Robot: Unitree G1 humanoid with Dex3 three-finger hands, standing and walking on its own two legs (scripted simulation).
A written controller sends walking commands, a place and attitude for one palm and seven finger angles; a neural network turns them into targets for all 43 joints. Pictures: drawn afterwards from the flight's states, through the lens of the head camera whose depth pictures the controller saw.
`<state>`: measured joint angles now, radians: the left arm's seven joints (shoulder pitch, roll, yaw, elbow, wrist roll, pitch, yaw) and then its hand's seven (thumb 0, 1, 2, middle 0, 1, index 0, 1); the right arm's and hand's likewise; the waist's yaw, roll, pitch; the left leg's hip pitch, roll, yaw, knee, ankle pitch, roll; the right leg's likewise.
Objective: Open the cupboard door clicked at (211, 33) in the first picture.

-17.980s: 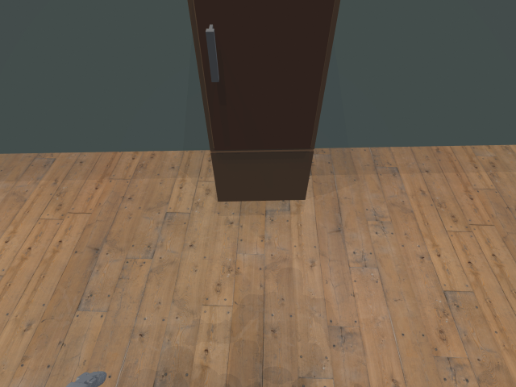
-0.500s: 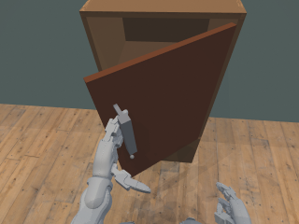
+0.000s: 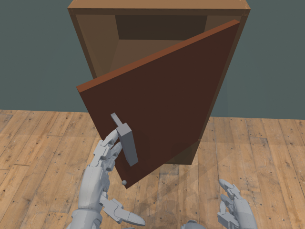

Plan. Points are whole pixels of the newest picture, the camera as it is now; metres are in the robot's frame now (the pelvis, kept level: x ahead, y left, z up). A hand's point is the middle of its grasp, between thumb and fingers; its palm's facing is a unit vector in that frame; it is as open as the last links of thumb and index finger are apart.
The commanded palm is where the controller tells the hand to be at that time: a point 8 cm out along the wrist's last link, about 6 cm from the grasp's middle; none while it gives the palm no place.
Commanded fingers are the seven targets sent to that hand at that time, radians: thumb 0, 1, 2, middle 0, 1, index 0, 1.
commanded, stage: slide the hand sideways off the handle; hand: left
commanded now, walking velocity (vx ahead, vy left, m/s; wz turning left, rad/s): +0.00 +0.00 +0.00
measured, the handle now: (124, 140) +0.31 +0.10 +0.08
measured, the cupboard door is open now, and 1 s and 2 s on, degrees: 38 38 38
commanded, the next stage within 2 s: draw the hand back to the body in 0.52 s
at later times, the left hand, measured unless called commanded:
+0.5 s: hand (101, 206) +0.16 +0.12 +0.08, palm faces +0.00 -1.00 -0.05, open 16.3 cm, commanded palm +0.13 +0.17 +0.08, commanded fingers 0.00 -0.50 0.30 -0.15 -0.30 -0.15 -0.30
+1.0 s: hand (77, 201) +0.16 +0.15 +0.11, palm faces +0.01 -1.00 -0.09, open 16.3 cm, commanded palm +0.12 +0.22 +0.13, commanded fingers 0.00 -0.50 0.30 -0.15 -0.30 -0.15 -0.30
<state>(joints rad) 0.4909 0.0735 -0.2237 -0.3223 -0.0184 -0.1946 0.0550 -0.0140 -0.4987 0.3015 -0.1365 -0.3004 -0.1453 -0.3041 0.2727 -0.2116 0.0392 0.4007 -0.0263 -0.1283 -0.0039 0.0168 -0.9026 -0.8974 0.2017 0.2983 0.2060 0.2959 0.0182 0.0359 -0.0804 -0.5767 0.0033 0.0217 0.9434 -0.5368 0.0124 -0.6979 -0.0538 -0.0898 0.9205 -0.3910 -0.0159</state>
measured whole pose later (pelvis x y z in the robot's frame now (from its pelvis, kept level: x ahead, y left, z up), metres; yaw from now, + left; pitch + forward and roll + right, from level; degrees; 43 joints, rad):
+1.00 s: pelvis -0.01 -0.01 +0.00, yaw +1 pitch +6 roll -1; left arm 0.64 0.22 0.09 -0.44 -0.25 -0.18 -0.19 -0.01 -0.50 0.30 -0.15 -0.30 -0.15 -0.30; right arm 0.28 -0.23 0.04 0.45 0.04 -0.19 -0.07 0.02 -0.90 -0.90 0.20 0.30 0.21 0.30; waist 0.04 0.07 -0.09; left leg -0.53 0.03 -0.01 0.95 -0.53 0.00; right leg -0.63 -0.03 -0.12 0.89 -0.38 -0.03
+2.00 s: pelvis +0.02 +0.01 +0.06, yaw -1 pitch -4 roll -1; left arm 0.46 0.33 0.33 -0.42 -0.04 -0.09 0.11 0.01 0.83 0.87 -0.20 -0.30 -0.21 -0.30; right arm 0.19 -0.23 0.01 0.63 -0.02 -0.11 -0.06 0.02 -0.90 -0.90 0.20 0.30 0.21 0.30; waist 0.08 0.07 0.04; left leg -0.01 0.01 0.04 0.39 -0.32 0.01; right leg -0.14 -0.01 -0.08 0.39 -0.18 0.00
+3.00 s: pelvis -0.08 +0.02 +0.03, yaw -3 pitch -1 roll +0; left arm 0.51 0.38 0.44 -0.51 0.01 -0.22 0.15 0.01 0.89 0.90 -0.21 -0.30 -0.22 -0.31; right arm 0.23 -0.22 0.00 0.55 -0.01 -0.07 -0.08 0.02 -0.90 -0.90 0.20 0.30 0.21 0.30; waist 0.01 -0.01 0.06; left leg -0.34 -0.02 0.08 0.66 -0.31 0.06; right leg -0.44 -0.04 -0.03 0.57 -0.11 0.01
